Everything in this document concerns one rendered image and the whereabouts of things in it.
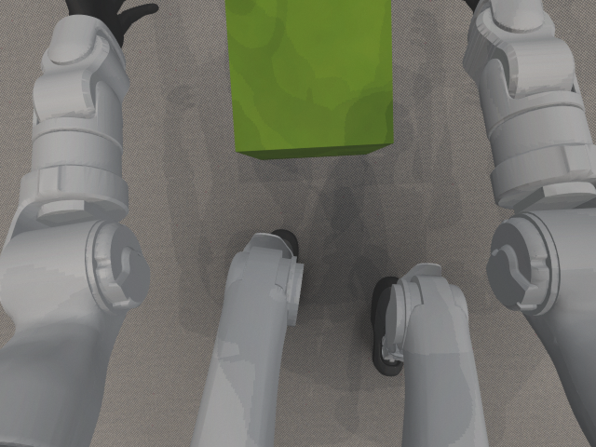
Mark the robot left hand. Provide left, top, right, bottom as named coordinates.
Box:
left=65, top=0, right=159, bottom=48

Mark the carton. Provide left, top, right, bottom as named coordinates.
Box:
left=224, top=0, right=394, bottom=160

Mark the robot right upper arm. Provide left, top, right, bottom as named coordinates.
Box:
left=486, top=208, right=596, bottom=447

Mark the robot left shin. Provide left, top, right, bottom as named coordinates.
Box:
left=223, top=233, right=293, bottom=299

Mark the robot left upper arm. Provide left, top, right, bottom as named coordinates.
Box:
left=0, top=219, right=150, bottom=447

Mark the left robot thigh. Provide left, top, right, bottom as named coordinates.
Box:
left=190, top=246, right=304, bottom=447

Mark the robot right forearm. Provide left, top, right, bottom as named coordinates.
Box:
left=463, top=0, right=596, bottom=214

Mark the robot left forearm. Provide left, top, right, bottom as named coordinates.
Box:
left=0, top=15, right=130, bottom=313

